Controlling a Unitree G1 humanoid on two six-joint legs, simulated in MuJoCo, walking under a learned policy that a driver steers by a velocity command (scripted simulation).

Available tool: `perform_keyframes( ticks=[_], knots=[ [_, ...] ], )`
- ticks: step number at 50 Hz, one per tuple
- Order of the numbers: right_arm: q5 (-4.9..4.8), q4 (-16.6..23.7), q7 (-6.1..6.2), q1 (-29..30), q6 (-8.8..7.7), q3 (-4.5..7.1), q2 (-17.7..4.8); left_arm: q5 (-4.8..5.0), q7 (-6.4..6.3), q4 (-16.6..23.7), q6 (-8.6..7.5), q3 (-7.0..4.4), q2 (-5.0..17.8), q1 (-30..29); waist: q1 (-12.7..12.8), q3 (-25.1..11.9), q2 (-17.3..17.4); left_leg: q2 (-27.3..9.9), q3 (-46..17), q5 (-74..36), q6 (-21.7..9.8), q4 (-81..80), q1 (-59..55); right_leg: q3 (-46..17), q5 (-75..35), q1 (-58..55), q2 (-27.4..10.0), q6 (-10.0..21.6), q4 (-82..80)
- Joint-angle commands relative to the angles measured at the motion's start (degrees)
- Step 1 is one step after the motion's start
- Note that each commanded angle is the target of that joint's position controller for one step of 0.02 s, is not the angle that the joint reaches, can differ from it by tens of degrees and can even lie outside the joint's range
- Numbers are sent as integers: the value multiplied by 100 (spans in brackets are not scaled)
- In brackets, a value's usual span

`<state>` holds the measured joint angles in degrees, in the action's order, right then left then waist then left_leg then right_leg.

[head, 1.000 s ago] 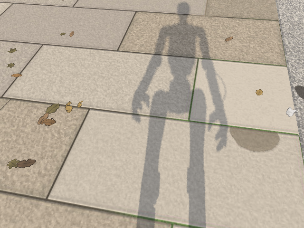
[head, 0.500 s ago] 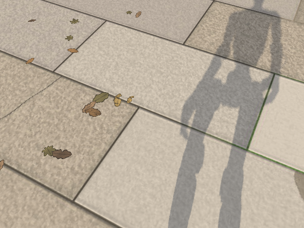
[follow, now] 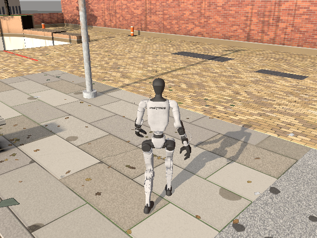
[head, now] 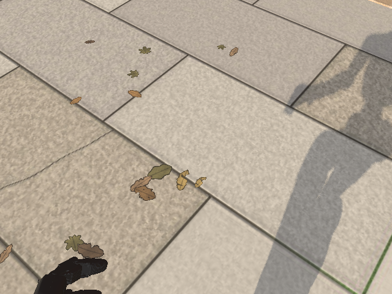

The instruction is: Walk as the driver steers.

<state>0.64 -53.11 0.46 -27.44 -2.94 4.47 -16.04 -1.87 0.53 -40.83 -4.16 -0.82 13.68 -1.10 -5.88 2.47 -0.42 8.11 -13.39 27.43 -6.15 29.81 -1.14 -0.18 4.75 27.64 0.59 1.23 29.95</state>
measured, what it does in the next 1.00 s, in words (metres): walks ahead: left foot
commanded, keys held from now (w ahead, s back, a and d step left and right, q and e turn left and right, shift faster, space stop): w+q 0.18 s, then w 0.82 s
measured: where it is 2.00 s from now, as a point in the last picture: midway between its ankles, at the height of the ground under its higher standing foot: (135, 148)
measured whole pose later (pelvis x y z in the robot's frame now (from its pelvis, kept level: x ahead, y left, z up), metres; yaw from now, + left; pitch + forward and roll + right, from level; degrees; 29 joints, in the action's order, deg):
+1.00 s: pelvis +0.52 +0.09 +0.01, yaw +12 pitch +1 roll +2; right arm 1.1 -57.4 0.3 -26.1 -4.6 1.6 -12.8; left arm -1.7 2.1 -45.5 -1.7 -1.4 12.9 2.8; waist -3.5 2.3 -1.6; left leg 4.9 3.1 19.4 -3.8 9.6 -8.7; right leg 4.5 4.5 32.0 -2.9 3.7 34.2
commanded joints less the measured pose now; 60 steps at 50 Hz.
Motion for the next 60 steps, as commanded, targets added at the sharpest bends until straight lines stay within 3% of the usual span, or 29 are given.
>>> perform_keyframes(
  ticks=[1, 2, 3, 4, 6, 9, 16, 20, 23, 24, 25, 26, 27, 28, 29, 30, 31, 33, 35, 41, 47, 50, 52, 53, 54, 55, 56, 57, 60],
  knots=[
    [-251, 808, -45, -320, -141, 6, -140, -174, -182, -86, -28, -528, 1845, 2192, 833, -2329, -1878, 178, 526, 570, 120, 3981, 3243, -4261, 1555, -4706, -2775, 1128, -1239],
    [-17, 617, 15, -123, -37, 50, -638, -70, -141, -5, 46, -457, 1261, 1783, 716, -1566, -784, -442, 535, 76, 62, 4415, 3697, -4161, 2238, -3943, -2528, 1050, -1332],
    [32, 633, -40, 293, -5, 68, -647, -16, -127, 40, 50, -339, 790, 1429, 690, -795, -222, -647, 639, -520, 97, 4251, 3647, -3126, 1998, -3102, -2237, 924, -1441],
    [38, 677, -86, 497, 17, 46, -529, -37, -108, 0, 38, -282, 597, 1287, 625, -441, -51, -819, 719, -802, 146, 4042, 3528, -2348, 1264, -2580, -1955, 815, -1583],
    [137, 721, -202, 566, 145, 35, -417, 0, -114, -166, -29, -255, 554, 1431, 515, -225, -474, -1011, 826, -931, 228, 3815, 3304, -1355, 374, -2065, -1600, 653, -1783],
    [134, 914, -314, 892, 269, 1, -303, 96, -49, -332, -198, -286, 605, 1696, 478, -191, -548, -1092, 928, -1197, 271, 3723, 3584, -693, -586, -2069, -1586, 714, -1960],
    [142, 1349, -425, 2250, 174, -201, -40, 84, 29, -668, -231, -277, 642, 2142, 677, 96, -467, -1006, 1276, -2506, 373, 1591, 3636, 422, -1230, -2077, -1234, 714, -2216],
    [171, 1545, -433, 2869, 132, -273, -76, 103, -10, -950, -153, -305, 853, 2628, 837, 204, -462, -972, 1686, -2251, 208, 617, 3261, 477, -1650, -2587, -1490, 722, -2101],
    [229, 1450, -344, 2579, 69, -238, -201, 99, -45, -1125, -35, -319, 1003, 2753, 633, -40, -553, -678, 1902, -1554, -73, 166, 2589, 579, -3420, -3111, -1586, 664, -1220],
    [260, 1220, -303, 1911, 11, -194, -259, 125, -53, -1167, 11, -306, 1007, 2740, 310, -408, -471, -504, 1971, -1691, -205, -230, 1724, 745, -3871, -3041, -1467, 582, -374],
    [332, 881, -239, 986, -49, -96, -478, 147, -58, -1130, 27, -256, 893, 2748, -31, -986, -285, -666, 1722, -1794, -364, -311, 341, 887, -3232, -2388, -1264, 465, 736],
    [437, 761, -140, 97, -73, 50, -1043, 229, -18, -802, 4, -133, 473, 2776, -292, -1847, 640, -2292, -232, -1251, -803, -408, -1430, 1041, -848, -765, -847, 273, 2669],
    [232, 714, -86, 19, -7, 146, -1385, 213, 14, -730, 26, -163, 409, 3054, -58, -2238, 1337, -3343, -2460, -1707, -1342, -1140, -2015, 593, 2757, 673, 38, 154, 4135],
    [49, 709, -62, 372, 14, 115, -1152, 113, -25, -693, 73, -300, 847, 2390, -32, -1452, 522, -2958, -1731, -1882, -1132, -1158, -1464, -52, 2308, 1194, -296, 226, 4339],
    [30, 703, -61, 779, -20, 19, -824, 155, 11, -605, 26, -262, 688, 2154, 191, -753, 487, -2686, -923, -2320, -955, -1321, -633, -82, 1816, 1169, -474, 259, 4071],
    [40, 704, -87, 1060, -56, -55, -545, 158, 30, -673, 25, -248, 591, 2168, 412, -442, 347, -2387, -409, -2617, -731, -1546, -18, -69, 1530, 878, -624, 247, 3683],
    [11, 680, -87, 1214, -92, -99, -397, 77, 43, -760, 94, -249, 542, 2296, 603, -248, 412, -2159, -32, -2823, -581, -1714, 441, -47, 1403, 576, -695, 185, 3442],
    [3, 603, -85, 1196, -177, -133, -286, -7, 112, -873, 229, -238, 410, 2483, 759, -258, 465, -1958, 320, -3021, -545, -1979, 811, 25, 1191, 206, -686, 81, 3288],
    [-46, 453, -82, 999, -241, -98, -400, -28, 165, -799, 279, -252, 367, 2223, 792, -123, 427, -1894, 513, -3113, -609, -2194, 836, 81, 870, 461, -724, -3, 3102],
    [-33, 121, -84, 423, -248, -114, -396, 8, 174, -395, 265, -209, 317, 873, 515, 251, 355, -1767, 912, -3504, -577, -2370, 477, 226, -236, 1124, -743, -144, 1734],
    [37, -221, -6, -72, -225, -123, -507, 24, 159, -68, 202, -145, 349, -9, 301, 420, 369, -1995, 1045, -4350, -502, -2120, -377, 435, -290, 971, -451, 164, 571],
    [72, -286, 49, 128, -214, -102, -644, 28, 97, -159, 137, -197, 460, 431, 606, 181, 445, -2057, 1188, -6117, -352, -1354, -642, 587, 367, 107, -99, 463, 232],
    [67, -297, 47, 299, -174, -98, -687, -26, -14, -692, 44, -329, 685, 2045, 1304, -705, 289, -1745, 1462, -6478, -164, 580, -211, 616, 262, -1882, 125, 736, -252],
    [18, -128, 38, 223, -190, -173, -466, -161, -89, -903, 10, -460, 1167, 3066, 1587, -1452, -261, -1420, 1665, -4466, -69, 2336, 988, -721, 678, -3422, -1107, 1024, -299],
    [-156, -106, -36, -525, -192, -251, 101, -160, -62, -948, 37, -592, 1691, 3121, 1138, -1994, -1628, -182, 1622, 128, 156, 4335, 3054, -3696, 926, -4703, -2575, 1851, -1067],
    [10, -120, -11, -11, -175, -122, -456, 81, -10, -879, 88, -535, 1329, 2570, 1062, -1498, -573, -517, 801, 4, 32, 4684, 3543, -3742, 1342, -4144, -2263, 1659, -1408],
    [1, 17, -42, 420, -201, -101, -454, 123, 3, -788, 83, -437, 971, 1959, 848, -665, -318, -812, 884, -565, 13, 4493, 3668, -2741, 1265, -3276, -2104, 1492, -1509],
    [-3, 50, -59, 632, -221, -128, -344, 93, 29, -792, 46, -354, 652, 1712, 741, -310, -56, -1018, 956, -910, 24, 4173, 3506, -2145, 697, -2657, -1847, 1345, -1725],
    [135, -23, -147, 519, -25, -167, -78, 105, 3, -1023, -74, -251, 372, 1776, 432, -152, -326, -1242, 1107, -1185, 199, 3591, 2853, -1089, -313, -1860, -1344, 1052, -2022]
  ],
)
Velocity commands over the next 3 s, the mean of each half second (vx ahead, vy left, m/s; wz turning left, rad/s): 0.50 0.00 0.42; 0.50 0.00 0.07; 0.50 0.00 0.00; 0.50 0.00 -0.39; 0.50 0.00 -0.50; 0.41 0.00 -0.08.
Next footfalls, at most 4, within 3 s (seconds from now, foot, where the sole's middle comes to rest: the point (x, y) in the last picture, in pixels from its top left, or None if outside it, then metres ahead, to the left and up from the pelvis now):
0.50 left None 0.38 0.14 -0.76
1.04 right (173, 216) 0.73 0.03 -0.76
1.58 left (107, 165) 0.98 0.28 -0.76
2.14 right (150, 113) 1.25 0.11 -0.76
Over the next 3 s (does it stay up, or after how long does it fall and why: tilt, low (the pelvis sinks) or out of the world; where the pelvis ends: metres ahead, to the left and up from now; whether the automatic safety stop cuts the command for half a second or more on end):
stays up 1.55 0.11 0.03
